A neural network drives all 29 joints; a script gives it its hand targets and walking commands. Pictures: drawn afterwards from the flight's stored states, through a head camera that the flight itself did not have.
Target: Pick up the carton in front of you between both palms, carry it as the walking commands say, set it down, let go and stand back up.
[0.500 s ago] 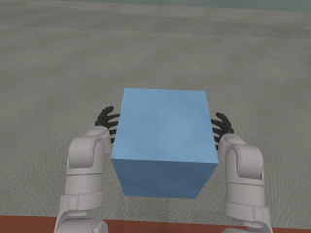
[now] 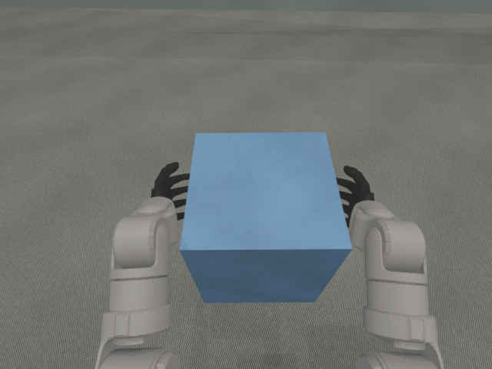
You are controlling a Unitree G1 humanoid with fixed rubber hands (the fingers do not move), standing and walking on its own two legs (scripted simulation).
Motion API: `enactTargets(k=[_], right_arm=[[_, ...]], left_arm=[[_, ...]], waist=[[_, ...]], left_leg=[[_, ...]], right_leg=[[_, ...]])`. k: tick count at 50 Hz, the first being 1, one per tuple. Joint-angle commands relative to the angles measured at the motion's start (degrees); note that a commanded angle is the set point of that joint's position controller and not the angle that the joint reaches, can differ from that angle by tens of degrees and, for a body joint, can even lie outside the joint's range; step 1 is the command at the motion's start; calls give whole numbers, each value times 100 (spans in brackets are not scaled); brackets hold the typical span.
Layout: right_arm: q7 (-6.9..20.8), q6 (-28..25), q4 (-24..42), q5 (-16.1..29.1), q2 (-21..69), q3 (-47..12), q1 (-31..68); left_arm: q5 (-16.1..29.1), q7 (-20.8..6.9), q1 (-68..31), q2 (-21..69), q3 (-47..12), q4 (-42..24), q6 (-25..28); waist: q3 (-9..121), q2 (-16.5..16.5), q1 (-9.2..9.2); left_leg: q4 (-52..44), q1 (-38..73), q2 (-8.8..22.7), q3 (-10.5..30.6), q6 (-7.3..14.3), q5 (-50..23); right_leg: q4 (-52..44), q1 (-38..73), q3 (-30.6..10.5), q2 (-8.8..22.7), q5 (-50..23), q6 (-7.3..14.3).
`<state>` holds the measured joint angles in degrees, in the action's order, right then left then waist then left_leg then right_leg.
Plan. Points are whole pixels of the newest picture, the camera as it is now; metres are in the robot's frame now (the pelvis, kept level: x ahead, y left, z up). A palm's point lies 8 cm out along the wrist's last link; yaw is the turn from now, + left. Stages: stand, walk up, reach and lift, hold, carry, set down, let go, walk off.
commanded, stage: carry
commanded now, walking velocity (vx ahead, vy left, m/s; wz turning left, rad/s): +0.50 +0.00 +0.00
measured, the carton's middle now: (260, 224) +0.36 +0.00 +0.05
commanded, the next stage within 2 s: none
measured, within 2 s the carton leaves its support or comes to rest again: neither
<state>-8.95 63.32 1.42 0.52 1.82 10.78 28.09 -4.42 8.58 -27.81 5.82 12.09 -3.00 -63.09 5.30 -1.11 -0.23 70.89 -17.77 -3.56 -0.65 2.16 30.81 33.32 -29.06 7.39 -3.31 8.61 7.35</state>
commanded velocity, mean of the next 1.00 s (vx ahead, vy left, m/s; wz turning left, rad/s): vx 0.49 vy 0.00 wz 0.00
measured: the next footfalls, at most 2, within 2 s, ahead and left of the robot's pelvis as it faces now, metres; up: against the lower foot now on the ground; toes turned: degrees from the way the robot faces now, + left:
left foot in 0.44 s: +0.44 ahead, +0.11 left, +0.00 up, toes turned +6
right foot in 0.92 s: +0.76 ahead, -0.12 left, +0.00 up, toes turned -10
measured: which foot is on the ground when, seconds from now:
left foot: up 0.00-0.42, down 0.44-0.94, up 0.96-1.00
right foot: down 0.00-0.44, up 0.46-0.90, down 0.92-1.00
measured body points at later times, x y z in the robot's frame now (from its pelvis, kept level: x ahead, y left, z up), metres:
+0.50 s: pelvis +0.30 +0.03 +0.00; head +0.32 +0.04 +0.45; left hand +0.65 +0.18 +0.10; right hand +0.64 -0.12 +0.11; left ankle +0.40 +0.11 -0.72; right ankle +0.12 -0.06 -0.65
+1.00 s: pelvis +0.61 -0.02 +0.01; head +0.59 -0.03 +0.46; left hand +0.87 +0.14 +0.10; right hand +0.88 -0.17 +0.09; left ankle +0.45 +0.10 -0.65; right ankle +0.68 -0.10 -0.72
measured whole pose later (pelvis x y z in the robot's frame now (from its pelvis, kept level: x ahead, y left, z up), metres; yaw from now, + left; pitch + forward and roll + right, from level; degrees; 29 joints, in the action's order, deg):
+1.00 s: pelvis +0.61 -0.02 +0.01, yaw +1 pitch +4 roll -1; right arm -7.0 70.1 24.1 -3.6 7.2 5.2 3.3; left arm -3.3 7.5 -5.4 7.4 3.9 -21.0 -68.6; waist 7.7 -2.1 0.9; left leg 57.9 -15.4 3.7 -2.5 -0.4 25.7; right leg 28.8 -23.1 13.2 1.9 9.7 4.5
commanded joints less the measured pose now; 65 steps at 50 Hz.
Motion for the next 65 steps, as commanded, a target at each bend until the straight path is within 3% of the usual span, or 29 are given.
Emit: enactTargets(k=[1,3,4,6,10,18,20,21,22,23,24,25,26,27,29,34,42,44,45,46,47,48,49,51,54,57,60,63,65], right_arm=[[514,34,679,1346,5043,-3498,3442],[554,-74,697,1196,5307,-3421,3560],[574,-135,665,1126,5411,-3448,3528],[590,-255,631,1036,5488,-3537,3374],[571,-393,709,895,5325,-3680,3036],[548,-233,1006,1075,4846,-3822,2906],[546,-136,867,1056,4696,-3724,2760],[545,-104,778,1014,4639,-3648,2646],[549,-71,735,968,4573,-3556,2541],[521,-58,621,922,4415,-3451,2707],[529,-47,483,1030,4633,-3545,2451],[588,-60,678,1148,4868,-3615,2564],[662,-79,856,1281,5183,-3749,2812],[732,-104,1042,1410,5451,-3890,3024],[860,-142,1280,1538,5770,-4080,3114],[1065,-86,1724,1523,5750,-4354,2114],[1179,354,2410,1266,5432,-4285,93],[1196,467,2571,1243,5398,-4317,-118],[1201,521,2640,1237,5365,-4345,-268],[1204,573,2742,1255,5256,-4360,-170],[1195,647,2894,1303,5225,-4450,9],[1221,683,2998,1377,5191,-4535,132],[1250,672,2987,1468,5374,-4647,246],[1300,598,2937,1530,5661,-4720,284],[1283,487,2800,1436,5826,-4731,-37],[1219,427,2770,1300,5744,-4737,-340],[1181,441,3018,1336,5615,-4801,-274],[1172,527,3131,1386,5393,-4770,-241],[1166,609,3069,1353,5146,-4652,-299]], left_arm=[[1663,-497,-3065,4517,-3559,-458,-74],[2076,-663,-3766,5114,-3950,-692,69],[2209,-730,-3942,5284,-4083,-757,149],[2331,-817,-3968,5411,-4219,-772,275],[2282,-854,-3457,5258,-4242,-648,395],[2015,-723,-2878,4592,-4025,-659,255],[1876,-678,-2712,4446,-3903,-545,160],[1807,-659,-2705,4392,-3869,-494,117],[1743,-639,-2758,4343,-3821,-477,80],[1725,-630,-2699,4459,-3795,-388,19],[1744,-628,-2732,4377,-3772,-443,-24],[1798,-628,-2887,4620,-3822,-527,-20],[1807,-643,-2986,4845,-3823,-614,0],[1804,-668,-2980,5043,-3869,-670,15],[1739,-729,-2768,5318,-3974,-766,52],[1598,-823,-1790,5457,-4396,-1199,78],[1913,-1033,-385,5219,-4762,-2343,-404],[1946,-1105,-57,5158,-4726,-2429,-525],[1943,-1142,92,5130,-4677,-2440,-575],[1912,-1164,247,5043,-4610,-2429,-621],[1872,-1180,105,4886,-4542,-2347,-634],[1924,-1204,234,5022,-4533,-2306,-626],[1965,-1238,147,5133,-4556,-2432,-614],[2020,-1289,-45,5403,-4638,-2538,-569],[2065,-1344,44,5443,-4707,-2577,-501],[2047,-1382,338,5273,-4711,-2574,-464],[2033,-1371,459,5118,-4698,-2698,-459],[1963,-1310,466,4936,-4643,-2802,-522],[1908,-1259,378,4723,-4593,-2774,-608]], waist=[[2347,538,399],[1983,165,231],[1960,216,185],[2014,468,187],[1976,593,320],[1495,834,456],[1763,970,135],[2130,819,-165],[2571,282,-306],[3174,-1156,-194],[3047,-1417,-294],[2663,-1043,-261],[2425,-393,-218],[2138,-195,-136],[2065,-287,-43],[1833,-657,-61],[1033,-891,-105],[1145,-726,4],[1426,-520,35],[1781,32,163],[2150,1430,197],[1880,1732,184],[1686,1369,158],[1408,465,110],[1306,623,71],[1249,955,63],[1116,1133,111],[1041,988,133],[898,680,55]], left_leg=[[1186,-2908,379,307,50,-264],[554,-2461,653,318,11,-612],[356,-2311,675,225,-33,-768],[29,-2499,765,135,-119,-1098],[-945,-3065,846,-102,-230,-1625],[-3999,-1843,258,-849,-18,-3075],[-4677,-446,34,-1128,112,-3225],[-4888,849,141,-1086,167,-3484],[-4564,2373,1191,214,325,-3717],[-4359,4206,2875,2772,1356,-4408],[-4833,4111,2724,3403,1626,-3812],[-4950,3783,2520,2849,1452,-3660],[-5037,3342,2392,2383,1231,-3740],[-5219,2801,2269,1962,1002,-3766],[-5525,2271,2095,1419,777,-3395],[-5792,2393,1822,443,680,-3911],[-5575,2648,1595,-287,346,-4903],[-4693,2309,1496,-671,134,-5404],[-3951,1630,1354,-867,-43,-5148],[-2814,646,1185,-929,-217,-3556],[-1093,-1208,545,-825,-451,-1871],[-225,-2173,354,-264,-365,-292],[154,-2339,707,41,-194,-319],[-264,-2042,1110,133,-133,-986],[-1516,-1315,987,-294,-318,-1311],[-2693,-1084,785,-623,-435,-1694],[-3456,-831,641,-859,-397,-2356],[-4064,-335,594,-991,-366,-3003],[-5084,449,615,-1109,-364,-3911]], right_leg=[[-1040,3865,-3473,2164,-128,951],[-1325,2696,-2970,1963,153,753],[-1400,2410,-2739,1848,210,702],[-1307,2529,-2367,1740,-445,743],[-1124,3271,-1873,1594,-1968,662],[-897,3795,-840,1175,-3798,121],[-91,3600,-525,1156,-4656,-133],[723,3056,-259,1072,-4182,-313],[1811,1820,-319,1001,-2046,-516],[3411,-255,-477,271,1262,-790],[4239,-1090,-763,-17,2160,-711],[4379,-1436,-894,271,1967,-613],[4095,-1418,-904,503,1637,-590],[3627,-1251,-887,700,1360,-615],[2847,-756,-771,796,1092,-686],[1129,-648,-244,728,508,-897],[-661,-206,350,531,-575,-784],[-1209,929,706,303,-723,-687],[-1094,2126,724,298,-449,-623],[-1173,3258,-502,1201,162,-473],[-1534,4619,-3026,2731,670,370],[-1935,4513,-3715,2863,146,640],[-1890,4131,-3141,2732,-224,565],[-2022,3194,-2101,2465,-648,243],[-2069,2504,-787,2073,-1668,-63],[-1889,2540,-124,1815,-2501,-117],[-1720,2541,130,1736,-3019,-198],[-1327,2480,248,1631,-2797,-319],[-709,2165,367,1446,-2218,-571]])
